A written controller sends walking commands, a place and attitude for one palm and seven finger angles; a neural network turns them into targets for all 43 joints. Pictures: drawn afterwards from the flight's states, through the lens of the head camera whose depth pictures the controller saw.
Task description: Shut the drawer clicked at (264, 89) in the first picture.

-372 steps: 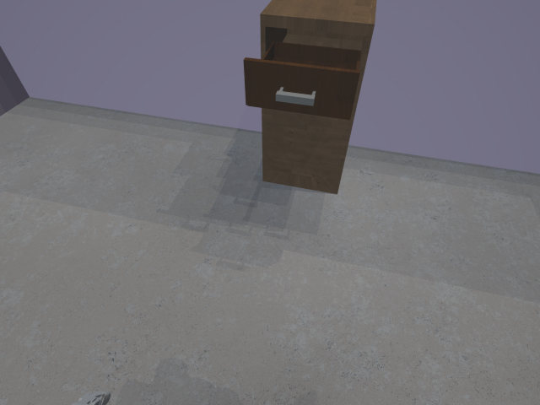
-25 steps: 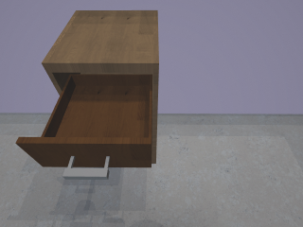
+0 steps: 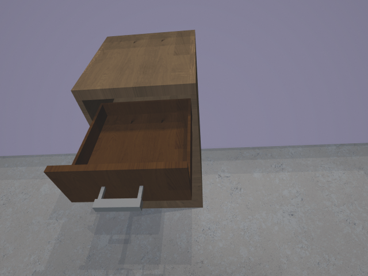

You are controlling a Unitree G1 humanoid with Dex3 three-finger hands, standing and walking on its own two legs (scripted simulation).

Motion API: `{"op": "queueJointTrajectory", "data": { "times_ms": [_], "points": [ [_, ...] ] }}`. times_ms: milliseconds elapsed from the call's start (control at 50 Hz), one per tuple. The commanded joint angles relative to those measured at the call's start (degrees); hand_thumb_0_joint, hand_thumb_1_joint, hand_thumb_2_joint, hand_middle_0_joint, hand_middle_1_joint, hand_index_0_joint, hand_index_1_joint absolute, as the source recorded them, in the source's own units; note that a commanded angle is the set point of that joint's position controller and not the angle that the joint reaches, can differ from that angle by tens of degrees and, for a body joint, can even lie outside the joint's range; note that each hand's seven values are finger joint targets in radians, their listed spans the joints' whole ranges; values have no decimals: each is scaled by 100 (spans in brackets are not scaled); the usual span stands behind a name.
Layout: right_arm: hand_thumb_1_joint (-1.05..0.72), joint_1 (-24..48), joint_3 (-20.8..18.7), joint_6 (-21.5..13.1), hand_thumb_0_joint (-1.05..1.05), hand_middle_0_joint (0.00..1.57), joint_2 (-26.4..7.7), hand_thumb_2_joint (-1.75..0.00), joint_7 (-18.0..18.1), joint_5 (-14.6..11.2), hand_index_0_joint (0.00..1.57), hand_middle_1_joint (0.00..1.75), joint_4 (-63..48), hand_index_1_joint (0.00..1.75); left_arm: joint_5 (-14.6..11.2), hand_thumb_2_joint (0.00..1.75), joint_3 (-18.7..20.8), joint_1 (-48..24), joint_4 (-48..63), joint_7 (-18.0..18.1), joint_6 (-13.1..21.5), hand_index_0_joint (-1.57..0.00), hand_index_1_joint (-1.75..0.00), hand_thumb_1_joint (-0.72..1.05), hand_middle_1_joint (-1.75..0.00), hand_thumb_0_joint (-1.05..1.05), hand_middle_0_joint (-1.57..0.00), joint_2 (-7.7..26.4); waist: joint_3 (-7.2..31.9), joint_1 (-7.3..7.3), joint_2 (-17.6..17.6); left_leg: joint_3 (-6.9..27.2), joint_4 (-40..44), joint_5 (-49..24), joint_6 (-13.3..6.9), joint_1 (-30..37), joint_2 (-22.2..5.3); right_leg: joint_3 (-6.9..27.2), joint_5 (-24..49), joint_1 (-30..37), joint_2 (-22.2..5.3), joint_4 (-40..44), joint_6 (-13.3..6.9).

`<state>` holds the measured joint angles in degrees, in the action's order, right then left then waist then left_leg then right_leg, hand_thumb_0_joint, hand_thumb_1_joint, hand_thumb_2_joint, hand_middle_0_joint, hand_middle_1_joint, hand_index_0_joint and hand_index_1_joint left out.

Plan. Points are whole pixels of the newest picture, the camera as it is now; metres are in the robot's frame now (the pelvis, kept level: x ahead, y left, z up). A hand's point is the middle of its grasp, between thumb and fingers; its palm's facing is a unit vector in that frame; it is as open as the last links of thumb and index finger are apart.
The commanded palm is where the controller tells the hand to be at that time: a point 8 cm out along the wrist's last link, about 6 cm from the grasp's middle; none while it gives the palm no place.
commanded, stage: look again from close up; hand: left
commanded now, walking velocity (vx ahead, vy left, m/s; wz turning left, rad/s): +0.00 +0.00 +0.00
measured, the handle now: (120, 197) +0.32 +0.20 -0.04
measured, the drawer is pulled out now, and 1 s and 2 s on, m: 0.30 0.29 0.29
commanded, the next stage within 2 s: raise the hand and make a fist in 0.50 s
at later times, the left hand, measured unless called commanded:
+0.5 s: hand out of the picture +0.06 +0.17 -0.16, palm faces +0.02 -0.97 -0.25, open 7.3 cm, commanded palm none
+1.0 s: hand (110, 262) +0.16 +0.17 -0.01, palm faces +0.24 -0.97 -0.02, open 6.3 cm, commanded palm +0.13 +0.22 -0.03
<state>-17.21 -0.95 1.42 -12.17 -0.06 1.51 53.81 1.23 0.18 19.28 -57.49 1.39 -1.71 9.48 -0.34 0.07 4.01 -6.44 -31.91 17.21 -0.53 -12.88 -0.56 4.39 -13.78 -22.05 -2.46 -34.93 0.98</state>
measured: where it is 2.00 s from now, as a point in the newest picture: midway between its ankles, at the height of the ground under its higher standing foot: outside the picture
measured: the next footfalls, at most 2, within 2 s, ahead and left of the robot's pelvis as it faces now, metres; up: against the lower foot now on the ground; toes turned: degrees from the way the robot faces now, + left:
none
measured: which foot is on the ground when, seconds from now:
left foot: down 0.00-1.00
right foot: down 0.00-1.00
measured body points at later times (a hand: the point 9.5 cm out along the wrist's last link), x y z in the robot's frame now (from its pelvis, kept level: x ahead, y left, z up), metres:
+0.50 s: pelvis +0.05 -0.02 +0.01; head +0.06 -0.04 +0.46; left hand +0.06 +0.22 -0.14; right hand +0.01 -0.23 -0.16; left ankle +0.00 +0.12 -0.73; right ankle +0.09 -0.14 -0.73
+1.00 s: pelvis +0.04 -0.02 -0.05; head +0.06 +0.00 +0.40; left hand +0.14 +0.22 -0.01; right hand +0.32 -0.24 -0.05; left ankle +0.00 +0.12 -0.73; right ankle +0.09 -0.14 -0.73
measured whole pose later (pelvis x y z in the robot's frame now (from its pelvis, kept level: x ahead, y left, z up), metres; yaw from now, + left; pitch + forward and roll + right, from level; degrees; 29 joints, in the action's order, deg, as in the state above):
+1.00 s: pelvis +0.04 -0.02 -0.05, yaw +8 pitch +9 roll +0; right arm -7.3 -5.3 -20.6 -17.5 1.0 0.5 30.4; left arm -10.7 4.3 37.7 1.4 -10.5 31.9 8.6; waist 7.4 2.2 -2.2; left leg 2.7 -56.6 30.3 2.0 -35.5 -1.4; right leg -3.0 -24.7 -39.8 -2.4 -55.4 0.0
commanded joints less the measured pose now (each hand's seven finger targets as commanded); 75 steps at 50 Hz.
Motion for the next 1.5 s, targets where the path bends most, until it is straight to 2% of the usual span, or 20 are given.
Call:
{"op": "queueJointTrajectory", "data": {
  "times_ms": [0,240,400,560,580,600,620,640,660,680,720,760,800,860,980,1080,1180,1240,1340,1480],
  "points": [
    [-90,-480,-124,-152,0,20,-511,-90,39,-29,20,30,-119,30,-6,90,182,-128,371,12,185,-20,-30,90,-30,0,-20,768,-413,-161,-757,717,1029,1019,-181,-166,-370,529,-1582,-356,-103,1137,-311],
    [-90,-696,-24,-247,0,20,-235,-90,85,-62,20,30,385,30,-33,90,126,20,-11,38,254,-20,-30,90,-30,0,-20,616,-491,-82,-653,609,1139,517,-108,-171,-387,582,-1048,75,-159,1309,-353],
    [-90,-832,51,-344,0,20,-190,-90,155,-84,20,30,660,30,-74,90,81,-22,-243,76,329,-20,-30,90,-30,0,-20,572,-72,-91,-326,475,1039,-879,-31,253,-527,315,1248,752,-217,888,-367],
    [-90,-741,51,-323,0,20,-197,-90,194,-93,20,30,784,30,-71,90,79,-160,-307,92,315,-20,-30,90,-30,0,-20,556,-194,-85,-402,435,1076,-1317,-6,414,-592,206,1767,864,-219,832,-345],
    [-90,77,-83,-306,0,20,-482,-90,126,-146,20,30,396,30,-85,90,146,372,-556,302,346,-20,-30,90,-30,0,-20,802,-261,228,-1485,188,-81,-735,136,-362,-803,207,3129,1303,-577,872,-181],
    [-90,300,-213,-1252,0,20,-1299,-90,415,-436,20,30,-1607,30,-1123,90,995,-4350,7937,187,1710,-22,-32,90,-32,0,-22,2128,2540,-439,-657,452,749,-1140,-125,555,89,180,1909,1714,-144,590,-245],
    [-90,733,-169,-1744,0,20,-778,-90,664,-301,20,30,-1349,30,-672,90,964,-1103,6193,319,1371,-24,-34,90,-34,0,-24,1519,2098,170,384,216,799,-1613,-171,654,93,-186,1088,1700,173,400,-409],
    [-90,806,-168,-1950,0,20,-872,-90,688,-330,20,30,-978,30,-812,90,584,-683,5652,583,1146,-26,-37,90,-37,0,-26,1044,1640,32,750,270,685,-1314,-37,354,14,-456,637,1236,125,558,-336],
    [-90,595,-96,-1996,0,20,-518,-90,613,-367,20,30,-956,30,-888,90,121,651,4822,533,713,-28,-39,90,-39,0,-28,11,769,-24,81,375,709,-1059,-28,-85,-45,-595,432,803,149,672,-217],
    [-90,728,-153,-2107,0,20,-756,-90,544,-345,20,30,-1337,30,-1036,90,408,-304,5568,398,906,-30,-41,90,-41,0,-30,335,-24,-202,-293,555,515,-759,-27,-507,-6,-639,199,321,87,694,-138],
    [-90,787,-380,-2264,0,20,-750,-90,472,-274,20,30,-1690,30,-1133,90,730,893,5133,-37,1526,-34,-45,90,-45,0,-34,318,-205,34,-1563,478,102,-365,-52,-1143,25,-808,-616,-156,115,574,-83],
    [-90,891,-397,-2304,0,20,-680,-90,267,-243,20,30,-2102,30,-1265,90,672,2347,4750,-610,2184,-38,-50,90,-50,0,-38,-47,55,330,-1813,385,-341,-418,28,-1634,150,-861,-375,-166,134,21,-141],
    [-90,974,-419,-2371,0,20,-743,-90,135,-207,20,30,-2563,30,-1346,90,734,2037,5855,-971,2769,-42,-54,90,-54,0,-42,229,872,424,-1350,330,-757,-461,46,-1961,215,-724,-49,-55,114,-523,-191],
    [-90,862,-410,-2432,0,20,-680,-90,88,-108,20,30,-2789,30,-1309,90,1076,1495,7365,-1059,3428,-48,-60,90,-60,0,-48,768,1621,356,598,277,-1197,-881,42,-1646,228,-637,489,-234,142,-1058,-328],
    [-90,846,-332,-2375,0,20,-750,-90,15,-126,20,30,-2884,30,-1152,90,201,712,7177,-1706,4404,-60,-73,90,-73,0,-60,182,839,-366,-222,686,-2520,41,-30,-3012,123,-662,-264,-2184,208,-1906,-281],
    [-90,856,-396,-2174,0,20,-886,-90,123,-338,20,30,-3508,30,-1351,90,476,1418,7518,-2438,3250,-70,-84,90,-84,0,-70,705,2034,-35,-292,604,-2565,102,-98,-3085,158,-434,-385,-1370,160,-1806,-241],
    [-90,995,-299,-1788,0,20,-563,-90,250,-412,20,30,-3690,30,-1622,90,960,1805,8479,-1944,2014,-80,-95,90,-95,0,-80,682,2272,249,-257,711,-2241,-548,-70,-2807,138,-776,237,-800,222,-1851,-208],
    [-90,1076,-267,-1739,0,20,-454,-90,268,-360,20,30,-3598,30,-1600,90,908,1996,8582,-1525,1998,-86,-101,90,-101,0,-86,501,1928,223,-701,813,-2202,-599,-51,-2914,80,-920,195,-971,278,-1886,-197],
    [-90,1117,-184,-1825,0,20,-582,-90,205,-331,20,30,-3607,30,-1277,90,284,1988,8573,-1408,2308,-96,-112,90,-112,0,-96,395,1057,-68,-543,862,-2089,607,-70,-3242,75,-876,-1354,-1715,211,-1646,-180],
    [-90,855,-210,-1883,0,20,-586,-90,285,-398,20,30,-3787,30,-1353,90,645,2454,9179,-1308,2470,-110,-127,90,-127,0,-110,771,1568,116,-307,791,-1946,928,-71,-3089,120,-761,-1850,-1449,173,-1503,-218]
  ]
}}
